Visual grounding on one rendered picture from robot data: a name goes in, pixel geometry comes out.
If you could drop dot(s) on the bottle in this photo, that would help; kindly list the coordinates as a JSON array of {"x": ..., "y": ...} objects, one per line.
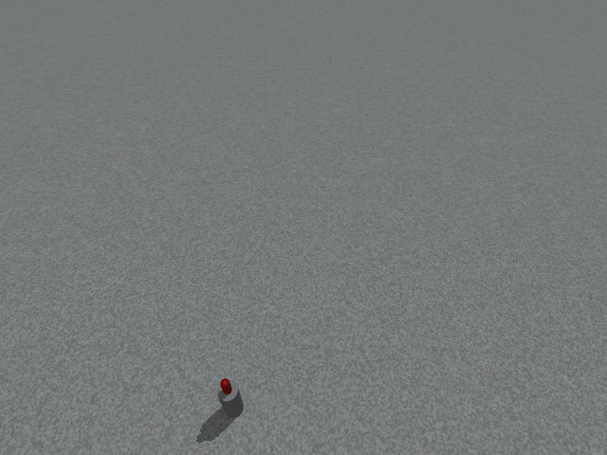
[{"x": 230, "y": 398}]

